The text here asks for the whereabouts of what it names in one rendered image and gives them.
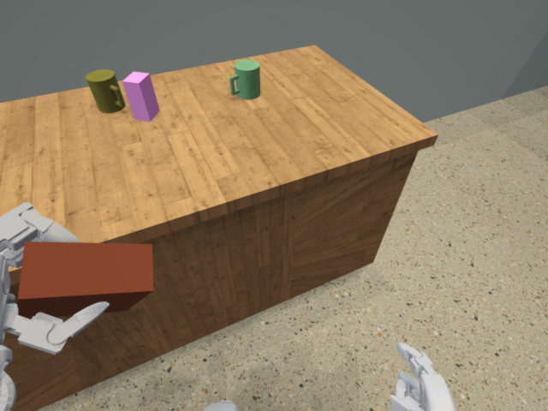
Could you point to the left robot hand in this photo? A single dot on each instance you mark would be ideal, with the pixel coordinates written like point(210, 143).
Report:
point(43, 332)

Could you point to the table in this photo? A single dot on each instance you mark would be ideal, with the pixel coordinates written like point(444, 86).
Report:
point(247, 202)

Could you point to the right robot hand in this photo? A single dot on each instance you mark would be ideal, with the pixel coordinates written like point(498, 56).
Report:
point(430, 394)

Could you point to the sponge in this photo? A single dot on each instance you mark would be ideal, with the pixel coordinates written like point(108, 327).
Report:
point(62, 278)

